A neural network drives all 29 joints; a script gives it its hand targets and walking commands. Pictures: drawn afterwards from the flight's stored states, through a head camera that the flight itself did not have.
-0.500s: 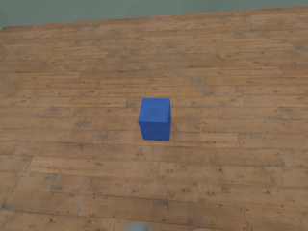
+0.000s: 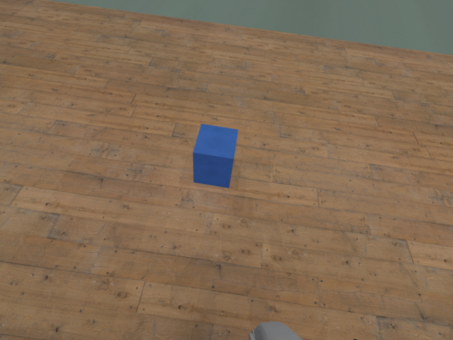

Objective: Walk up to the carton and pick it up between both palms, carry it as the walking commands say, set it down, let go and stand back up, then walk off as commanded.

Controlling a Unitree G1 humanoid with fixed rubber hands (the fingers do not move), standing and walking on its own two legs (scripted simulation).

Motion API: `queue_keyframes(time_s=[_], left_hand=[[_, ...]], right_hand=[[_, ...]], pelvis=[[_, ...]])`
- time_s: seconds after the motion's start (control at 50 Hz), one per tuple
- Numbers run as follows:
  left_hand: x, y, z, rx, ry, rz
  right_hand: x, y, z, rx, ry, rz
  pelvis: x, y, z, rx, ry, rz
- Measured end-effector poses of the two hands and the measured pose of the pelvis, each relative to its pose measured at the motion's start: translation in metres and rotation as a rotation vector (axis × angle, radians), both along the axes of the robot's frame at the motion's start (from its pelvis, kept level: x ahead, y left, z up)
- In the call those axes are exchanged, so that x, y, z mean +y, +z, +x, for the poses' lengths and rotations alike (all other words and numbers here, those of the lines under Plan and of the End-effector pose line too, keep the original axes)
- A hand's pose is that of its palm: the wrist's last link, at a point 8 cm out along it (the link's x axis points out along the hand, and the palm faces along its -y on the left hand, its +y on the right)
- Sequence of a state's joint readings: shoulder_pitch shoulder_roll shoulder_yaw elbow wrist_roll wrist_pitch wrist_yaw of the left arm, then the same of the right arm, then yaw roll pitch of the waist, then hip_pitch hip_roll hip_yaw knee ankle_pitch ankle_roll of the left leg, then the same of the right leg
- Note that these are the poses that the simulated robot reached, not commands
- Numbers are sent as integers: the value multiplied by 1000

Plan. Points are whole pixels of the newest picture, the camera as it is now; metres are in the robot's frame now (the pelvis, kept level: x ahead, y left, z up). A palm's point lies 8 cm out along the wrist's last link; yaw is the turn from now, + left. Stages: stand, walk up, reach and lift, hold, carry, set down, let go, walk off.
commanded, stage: walk off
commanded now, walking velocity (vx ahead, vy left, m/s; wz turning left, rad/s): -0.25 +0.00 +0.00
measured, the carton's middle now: (215, 156) +1.04 +0.03 -0.65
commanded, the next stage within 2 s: stand in 1.10 s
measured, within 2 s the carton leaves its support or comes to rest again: neither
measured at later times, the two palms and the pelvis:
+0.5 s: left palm out of the picture -0.08 +0.19 -0.11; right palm out of the picture -0.13 -0.32 -0.16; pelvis -0.14 -0.06 +0.00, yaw +0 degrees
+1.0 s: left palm out of the picture -0.30 +0.23 -0.16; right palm out of the picture -0.24 -0.28 -0.11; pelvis -0.30 -0.03 +0.00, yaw +0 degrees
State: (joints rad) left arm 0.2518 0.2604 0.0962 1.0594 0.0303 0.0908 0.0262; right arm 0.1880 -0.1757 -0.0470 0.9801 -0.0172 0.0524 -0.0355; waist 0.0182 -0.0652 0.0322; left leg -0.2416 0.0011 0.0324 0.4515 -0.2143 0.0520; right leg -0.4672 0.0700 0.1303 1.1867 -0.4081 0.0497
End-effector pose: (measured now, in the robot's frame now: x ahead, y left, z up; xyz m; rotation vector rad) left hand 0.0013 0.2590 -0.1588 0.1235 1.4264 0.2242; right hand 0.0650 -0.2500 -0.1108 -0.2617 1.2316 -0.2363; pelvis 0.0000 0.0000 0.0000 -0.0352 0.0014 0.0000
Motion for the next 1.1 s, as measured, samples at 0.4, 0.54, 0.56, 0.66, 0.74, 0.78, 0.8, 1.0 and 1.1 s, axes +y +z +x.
queue_keyframes(time_s=[0.4, 0.54, 0.56, 0.66, 0.74, 0.78, 0.8, 1.0, 1.1], left_hand=[[-62, 40, -90, -52, -78, 114], [-71, 44, -86, -165, -97, 120], [-72, 43, -88, -173, -96, 117], [-72, 31, -124, -177, -84, 82], [-59, 15, -169, -140, -57, 56], [-50, 6, -194, -114, -41, 45], [-44, 0, -205, -104, -31, 40], [-25, 3, -302, -11, 4, -5], [-23, 6, -333, -2, -1, 16]], right_hand=[[-63, -44, -155, 112, -92, 117], [-70, -44, -197, 154, -79, 107], [-70, -42, -198, 147, -74, 104], [-64, -33, -192, 70, -33, 79], [-52, -27, -200, 25, -2, 56], [-45, -25, -213, 12, 8, 42], [-41, -24, -222, 8, 10, 33], [-27, 0, -304, 36, 15, -13], [-26, -2, -311, -35, 12, 7]], pelvis=[[-51, 0, -114, -8, -11, 81], [-61, 0, -151, 21, 11, 84], [-61, 0, -157, 23, 11, 84], [-59, -1, -191, 20, 10, 79], [-50, -6, -222, 11, 16, 57], [-44, -11, -238, 6, 19, 42], [-40, -13, -246, 3, 23, 37], [-25, 2, -305, 2, 0, -6], [-27, 0, -326, 14, -7, 13]])
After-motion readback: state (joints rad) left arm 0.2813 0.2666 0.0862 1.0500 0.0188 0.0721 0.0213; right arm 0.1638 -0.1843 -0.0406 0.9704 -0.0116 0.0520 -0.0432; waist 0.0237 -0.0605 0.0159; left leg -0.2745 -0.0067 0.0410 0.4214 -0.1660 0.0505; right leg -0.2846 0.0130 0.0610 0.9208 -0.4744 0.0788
